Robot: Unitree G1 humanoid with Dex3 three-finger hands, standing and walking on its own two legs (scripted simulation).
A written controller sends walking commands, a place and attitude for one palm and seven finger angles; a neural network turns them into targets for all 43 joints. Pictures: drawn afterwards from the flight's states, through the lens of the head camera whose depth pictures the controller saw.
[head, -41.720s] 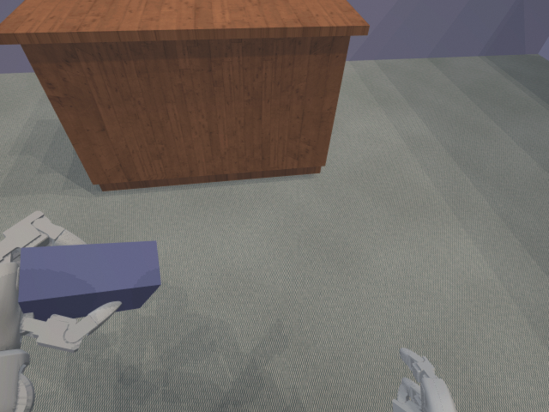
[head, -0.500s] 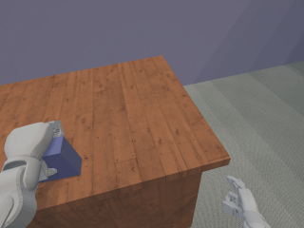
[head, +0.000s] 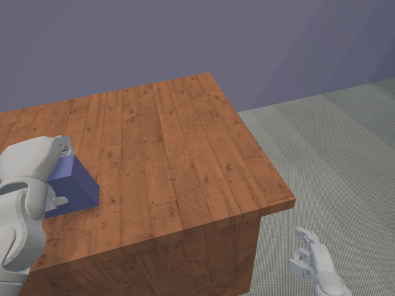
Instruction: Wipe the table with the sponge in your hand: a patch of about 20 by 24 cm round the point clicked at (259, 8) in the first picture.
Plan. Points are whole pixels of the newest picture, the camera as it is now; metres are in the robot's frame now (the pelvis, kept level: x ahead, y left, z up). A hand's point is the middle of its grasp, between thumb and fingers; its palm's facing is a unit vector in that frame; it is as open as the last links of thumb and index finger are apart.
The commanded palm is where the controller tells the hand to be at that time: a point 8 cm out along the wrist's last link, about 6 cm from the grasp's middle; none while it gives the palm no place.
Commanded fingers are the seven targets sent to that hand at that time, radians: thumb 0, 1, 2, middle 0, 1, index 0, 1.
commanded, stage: lift the sponge slowly off the table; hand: left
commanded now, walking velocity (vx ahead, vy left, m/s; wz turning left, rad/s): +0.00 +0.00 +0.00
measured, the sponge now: (61, 193) +0.24 +0.32 +0.12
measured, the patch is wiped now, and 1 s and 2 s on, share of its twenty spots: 1.00 1.00 1.00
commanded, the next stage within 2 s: bring the sponge back beside the body in 0.90 s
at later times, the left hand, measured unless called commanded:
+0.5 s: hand (43, 160) +0.24 +0.32 +0.21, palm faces +0.22 -0.05 -0.97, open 9.1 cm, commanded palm +0.20 +0.31 +0.28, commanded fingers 0.00 0.10 1.30 -1.20 -1.60 -1.20 -1.60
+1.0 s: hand (54, 151) +0.26 +0.31 +0.21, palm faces +0.18 -0.07 -0.98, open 9.1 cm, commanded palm +0.21 +0.31 +0.30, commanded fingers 0.00 0.10 1.30 -1.20 -1.60 -1.20 -1.60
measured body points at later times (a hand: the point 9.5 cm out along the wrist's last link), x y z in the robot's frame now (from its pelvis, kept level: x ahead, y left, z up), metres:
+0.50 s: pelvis -0.01 +0.01 +0.00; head -0.03 -0.05 +0.45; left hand +0.23 +0.32 +0.26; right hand +0.26 -0.18 -0.07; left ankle +0.04 +0.13 -0.74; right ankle +0.01 -0.10 -0.74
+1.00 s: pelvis +0.00 +0.01 +0.00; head -0.02 -0.05 +0.45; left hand +0.25 +0.31 +0.26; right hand +0.26 -0.18 -0.07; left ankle +0.04 +0.13 -0.74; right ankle +0.01 -0.10 -0.74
